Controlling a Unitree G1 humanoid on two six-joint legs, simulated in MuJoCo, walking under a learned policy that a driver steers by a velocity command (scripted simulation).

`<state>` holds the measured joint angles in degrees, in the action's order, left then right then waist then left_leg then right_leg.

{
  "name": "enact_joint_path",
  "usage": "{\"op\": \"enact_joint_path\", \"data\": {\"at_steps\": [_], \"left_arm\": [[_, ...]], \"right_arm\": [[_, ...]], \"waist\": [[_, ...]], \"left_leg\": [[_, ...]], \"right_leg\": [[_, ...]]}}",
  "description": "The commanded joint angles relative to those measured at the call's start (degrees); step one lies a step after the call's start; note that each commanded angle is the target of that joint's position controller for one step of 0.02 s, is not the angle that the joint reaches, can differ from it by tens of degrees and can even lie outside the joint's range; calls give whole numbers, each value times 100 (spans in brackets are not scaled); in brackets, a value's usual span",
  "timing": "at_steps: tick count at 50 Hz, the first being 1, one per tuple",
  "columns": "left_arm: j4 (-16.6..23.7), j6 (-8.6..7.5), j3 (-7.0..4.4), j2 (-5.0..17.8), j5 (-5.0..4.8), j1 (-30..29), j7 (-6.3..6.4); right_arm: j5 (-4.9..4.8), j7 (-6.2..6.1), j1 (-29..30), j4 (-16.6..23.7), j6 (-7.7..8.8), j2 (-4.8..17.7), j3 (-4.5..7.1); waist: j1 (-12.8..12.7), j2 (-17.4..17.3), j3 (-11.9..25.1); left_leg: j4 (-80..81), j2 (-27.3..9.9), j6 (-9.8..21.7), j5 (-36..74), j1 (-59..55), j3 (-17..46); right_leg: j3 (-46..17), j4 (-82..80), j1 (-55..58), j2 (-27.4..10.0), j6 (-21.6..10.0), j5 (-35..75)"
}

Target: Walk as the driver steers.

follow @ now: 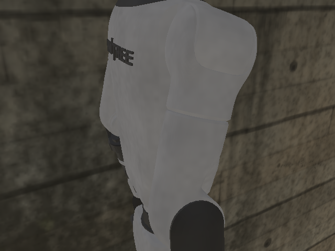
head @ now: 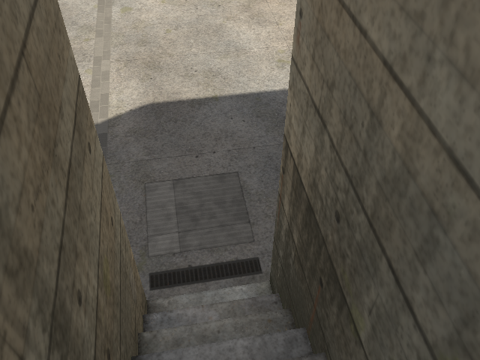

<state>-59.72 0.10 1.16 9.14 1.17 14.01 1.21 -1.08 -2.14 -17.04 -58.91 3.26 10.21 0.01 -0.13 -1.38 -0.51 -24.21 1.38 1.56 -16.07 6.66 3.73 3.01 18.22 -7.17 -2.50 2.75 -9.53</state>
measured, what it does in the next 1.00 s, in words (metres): goes down: left foot 0.22 m lower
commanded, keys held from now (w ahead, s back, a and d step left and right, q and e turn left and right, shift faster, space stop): shift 0.20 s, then w+shift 0.58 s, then shift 0.22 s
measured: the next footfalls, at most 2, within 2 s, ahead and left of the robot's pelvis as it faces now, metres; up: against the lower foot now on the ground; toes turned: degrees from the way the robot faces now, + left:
left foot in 0.80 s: +0.21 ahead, +0.04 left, -0.22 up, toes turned -3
right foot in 1.10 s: +0.46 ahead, -0.11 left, -0.44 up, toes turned -7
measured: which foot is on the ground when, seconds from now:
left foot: down 0.00-0.48, up 0.50-0.78, down 0.80-1.00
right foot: down 0.00-0.80, up 0.82-1.00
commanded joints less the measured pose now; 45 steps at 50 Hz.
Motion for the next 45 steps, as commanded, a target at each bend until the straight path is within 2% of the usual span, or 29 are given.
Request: {"op": "enact_joint_path", "data": {"at_steps": [1, 3, 10, 12, 14, 15, 16, 17, 18, 20, 21, 22, 23, 24, 25, 26, 28, 29, 30, 32, 35, 37, 38, 39, 40, 41, 42, 44, 45], "left_arm": [[-71, -9, -102, 707, 27, 821, -358], [-46, -79, -211, 865, 179, 873, -551], [146, -229, -203, 833, -30, 865, -478], [246, -225, -437, 1422, 132, 1003, -313], [394, -389, -454, 1284, 341, 920, -187], [715, -182, -195, 344, 155, -303, -62], [995, -145, -231, 557, 124, -908, -7], [1177, -199, -271, 727, 41, -1233, 58], [1055, -581, -214, 742, 497, -251, -43], [978, -783, -212, 559, 668, 478, -149], [981, -798, -271, 651, 635, 1088, -246], [843, -544, -255, 236, -24, 1039, -162], [784, -434, -367, 733, -80, 1636, -113], [297, -451, -493, 984, 66, 3141, -54], [146, -542, -588, 1366, 150, 4155, -17], [245, -549, -761, 1909, 149, 3754, 50], [564, -544, -658, 1462, 225, 2474, 201], [799, -560, -561, 1163, 421, 1695, 233], [740, -602, -570, 918, 238, 1138, 334], [1003, -663, -516, 829, -89, -93, 441], [944, -729, -553, 873, -245, -250, 252], [519, -559, -693, 959, -27, 497, 141], [345, -474, -715, 879, 59, 1005, 126], [246, -271, -676, 774, 137, 1327, 113], [167, -181, -768, 907, 25, 1101, 121], [369, -121, -657, 450, 36, 824, 138], [683, -286, -537, 291, 11, 809, 395], [232, -474, -618, 550, 5, 1139, 355], [809, -721, -356, 99, 573, 1048, -589]], "right_arm": [[45, 569, -500, 432, -247, 535, 180], [37, 859, -368, 506, -252, 785, 339], [-6, 874, -294, 780, -90, 501, 338], [141, 688, -670, 850, -98, 1231, 671], [397, 408, -780, 991, 5, 1024, 727], [153, 107, -1395, 479, -40, 1146, 709], [43, 45, -1782, 404, -12, 1040, 707], [32, 1, -1675, 534, 90, 1081, 695], [499, 88, -1027, 978, 201, -26, 269], [393, 156, -726, 990, 255, 95, 165], [509, 142, -541, 986, 306, 327, 117], [380, 131, -14, 995, 261, 1583, 554], [264, 83, 302, 1133, 197, 1402, 534], [311, 33, 1036, 1339, 198, 1314, 516], [433, -24, 1856, 1574, 300, 876, 406], [342, 21, 1163, 1674, 335, 737, 371], [402, 74, 1550, 1473, 169, 1084, 525], [315, 73, 1433, 1607, 115, 1118, 530], [349, 145, 1335, 1637, 69, 824, 410], [98, 335, 447, 1410, -120, 408, 221], [53, 251, 143, 1327, -348, 761, 206], [327, 91, -199, 1051, -478, 1057, 324], [448, 98, -526, 930, -408, 1125, 372], [397, 177, -672, 818, -258, 1166, 420], [481, 217, -1899, 471, -147, 1125, 452], [262, 336, -2007, 282, -1, 1069, 364], [192, 246, -2216, 148, 181, 1321, 280], [132, 169, -2035, 51, 164, 1150, 184], [492, 609, -1255, 212, 352, 1009, 365]], "waist": [[161, -185, -879], [49, -39, -637], [49, 272, -149], [262, -78, -294], [462, -553, -557], [686, -1322, -337], [948, -959, -635], [876, -525, -687], [763, -44, -453], [411, -302, -81], [134, -119, 16], [-593, -922, 491], [-810, -293, 338], [-1602, 540, 163], [-2129, 1439, -284], [-1559, 1712, -229], [-1015, 140, -1102], [-501, -321, -1151], [-84, 249, -971], [928, 44, -535], [851, 908, -518], [456, 1097, -453], [251, 970, -507], [164, 564, -817], [799, 299, -806], [762, -1174, -1015], [336, -1564, -1140], [86, -613, -708], [187, 38, -111]], "left_leg": [[804, 4, -90, 177, 833, 194], [809, 143, 36, -256, 1014, 164], [324, 249, 128, 1309, 335, 49], [669, -11, 647, -2027, 347, 451], [532, -783, 1274, -3030, 710, 1334], [655, -1430, 1434, -3748, -354, 2046], [775, -1770, 1610, -3737, -661, 2692], [544, -1495, 1460, -2869, -621, 2352], [149, -1709, 1545, -1809, 86, 2154], [-479, -1385, 1518, -1912, 1230, 1470], [-1022, -991, 1344, -1987, 2543, 789], [-1473, -991, 1172, -1934, 2762, 921], [-2232, -610, 886, -1754, 3666, 373], [-4120, -309, 704, -1462, 5090, 60], [-6059, 168, 680, -2356, 6412, 325], [-5331, 284, 645, -2037, 7121, 1126], [-5330, 32, 248, -1557, 6466, 1357], [-4363, 84, 104, 198, 5377, 1433], [-3638, 2, 16, 2094, 4259, 1224], [-3145, 505, -234, 5196, 268, -265], [-3007, 231, -254, 5157, -530, -552], [-2729, 115, 92, 3417, 402, -543], [-2339, -45, 252, 2532, 556, -391], [-871, 24, 399, 1130, 303, -351], [83, -196, 709, 1552, -978, -53], [414, -915, 875, 4770, -1427, 781], [-1709, -1096, 528, 6439, -2051, 1010], [-1655, -1238, 673, 4418, -1780, 1113], [-1611, -1553, 957, 4014, -292, 1349]], "right_leg": [[424, 472, -420, -5, 14, 72], [438, 717, -434, 102, 27, -162], [360, 826, -830, -83, 22, 273], [547, 1222, -1318, 97, -245, -1969], [454, 2116, -1994, 72, -560, -2310], [203, 2973, -3060, -99, -819, -1375], [-299, 3340, -4061, -288, -858, -1307], [-219, 2763, -4097, -108, -763, -1987], [-421, 3944, -4063, -132, -703, -1016], [-196, 4111, -3339, -114, -697, -1238], [278, 4422, -1957, 202, -608, -764], [458, 3717, -714, 125, -417, -901], [505, 3124, 228, 237, -343, -1199], [-145, 2523, 1491, -17, -664, -2191], [-1886, 2164, 1801, -648, -1062, -2499], [-4249, 1261, 1661, -1744, -1579, -3451], [-5011, 1338, -390, -2066, -1986, -4440], [-3818, 1905, -1758, -1580, -1781, -4111], [-2573, 2531, -2736, -1224, -1444, -3551], [-621, 2926, -5669, -525, -1072, -3684], [-324, 3678, -4991, -552, -958, -2701], [-577, 5073, -3008, -604, -1225, -1515], [-786, 6273, -2537, -568, -1425, -421], [-646, 7031, -2453, -403, -1522, 1355], [-299, 9022, -3543, 8, -1555, 1840], [273, 10750, -4894, 789, -1567, -2341], [-591, 9681, -6663, 600, -1645, -2553], [-896, 7611, -6714, 438, -1338, -1247], [-1275, 7981, -7028, 138, -1073, 486]]}}
Keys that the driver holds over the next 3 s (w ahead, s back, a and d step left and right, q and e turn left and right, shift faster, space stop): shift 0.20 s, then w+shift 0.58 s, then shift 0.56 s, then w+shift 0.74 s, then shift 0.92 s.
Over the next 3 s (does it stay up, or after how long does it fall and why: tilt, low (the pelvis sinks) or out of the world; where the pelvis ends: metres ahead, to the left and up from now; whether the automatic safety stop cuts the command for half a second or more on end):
stays up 1.24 0.16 -1.36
